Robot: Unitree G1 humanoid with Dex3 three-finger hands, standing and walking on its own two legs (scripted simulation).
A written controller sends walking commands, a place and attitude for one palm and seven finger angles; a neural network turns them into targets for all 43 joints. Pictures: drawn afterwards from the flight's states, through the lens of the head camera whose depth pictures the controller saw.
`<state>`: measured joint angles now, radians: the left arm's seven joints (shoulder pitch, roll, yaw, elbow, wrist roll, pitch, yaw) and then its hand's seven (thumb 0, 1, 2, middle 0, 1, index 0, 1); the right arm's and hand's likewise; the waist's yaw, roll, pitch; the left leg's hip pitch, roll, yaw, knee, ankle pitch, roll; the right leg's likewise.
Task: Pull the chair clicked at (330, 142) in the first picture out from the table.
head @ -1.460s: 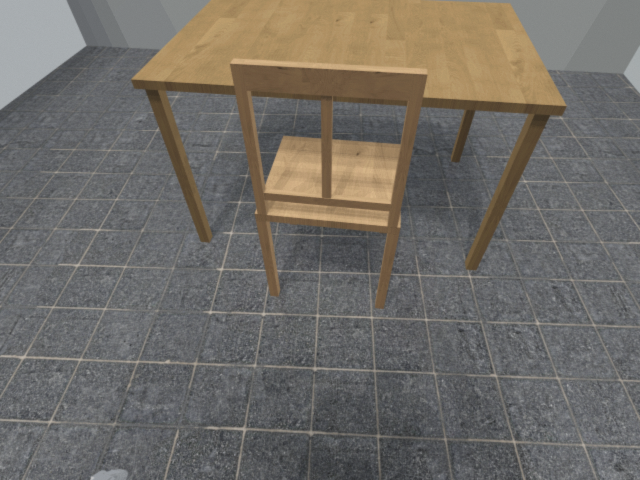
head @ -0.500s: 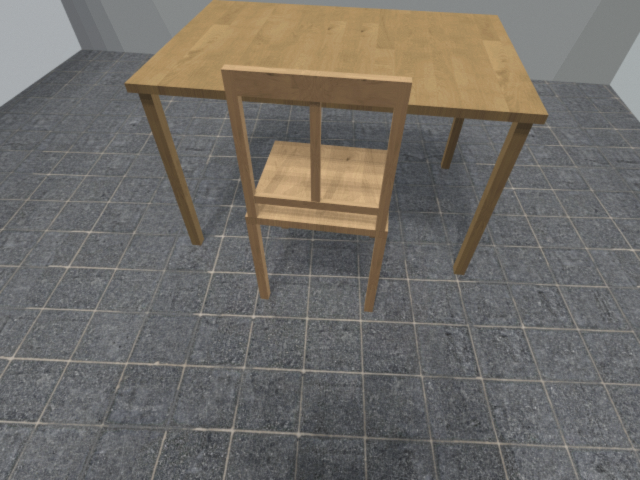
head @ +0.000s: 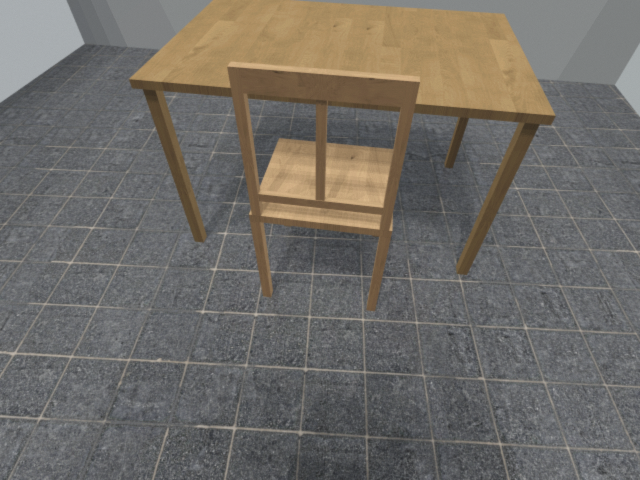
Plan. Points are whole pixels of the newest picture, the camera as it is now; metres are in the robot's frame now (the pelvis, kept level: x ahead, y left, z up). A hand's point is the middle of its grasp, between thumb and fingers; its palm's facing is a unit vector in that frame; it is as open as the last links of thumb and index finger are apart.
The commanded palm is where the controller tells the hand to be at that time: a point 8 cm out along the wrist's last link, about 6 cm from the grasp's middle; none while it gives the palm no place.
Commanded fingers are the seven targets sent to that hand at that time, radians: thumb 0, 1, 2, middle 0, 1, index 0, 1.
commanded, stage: turn to face it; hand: left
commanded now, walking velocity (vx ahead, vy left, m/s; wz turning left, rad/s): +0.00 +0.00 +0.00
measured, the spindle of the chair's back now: (321, 153) +0.87 +0.05 -0.10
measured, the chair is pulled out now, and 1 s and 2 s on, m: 0.00 0.00 0.00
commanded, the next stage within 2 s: take the last steps up to it in 0.08 s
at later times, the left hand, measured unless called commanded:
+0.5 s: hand out of the picture +0.04 +0.18 -0.19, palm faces -0.02 -0.98 -0.22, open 7.4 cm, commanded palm none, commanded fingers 0.00 0.90 0.90 -0.20 -0.30 -0.20 -0.30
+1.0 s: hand (205, 433) +0.22 +0.20 -0.19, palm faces -0.08 -0.99 -0.14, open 7.4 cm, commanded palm none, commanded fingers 0.00 0.90 0.90 -0.20 -0.30 -0.20 -0.30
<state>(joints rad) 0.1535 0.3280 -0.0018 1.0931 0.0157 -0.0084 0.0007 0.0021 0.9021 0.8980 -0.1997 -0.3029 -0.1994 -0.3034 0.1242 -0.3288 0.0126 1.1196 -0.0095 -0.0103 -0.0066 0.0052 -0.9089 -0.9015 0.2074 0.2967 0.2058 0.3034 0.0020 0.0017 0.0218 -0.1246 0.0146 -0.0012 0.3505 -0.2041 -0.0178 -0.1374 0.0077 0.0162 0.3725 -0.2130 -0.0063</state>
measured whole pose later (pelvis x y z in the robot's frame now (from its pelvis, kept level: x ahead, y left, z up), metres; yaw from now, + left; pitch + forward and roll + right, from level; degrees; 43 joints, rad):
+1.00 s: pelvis +0.19 +0.03 +0.00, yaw -9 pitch -1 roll +0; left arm 0.31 0.19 0.07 1.06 0.04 -0.01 -0.01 0.00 0.91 0.90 -0.19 -0.30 -0.19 -0.30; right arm 0.28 -0.14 -0.04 1.06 -0.02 -0.09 -0.04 -0.02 -0.96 -0.90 0.21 0.30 0.21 0.30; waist 0.02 -0.07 0.00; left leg -0.18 0.03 0.18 0.41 -0.23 0.06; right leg -0.54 -0.07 -0.04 1.06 -0.23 -0.01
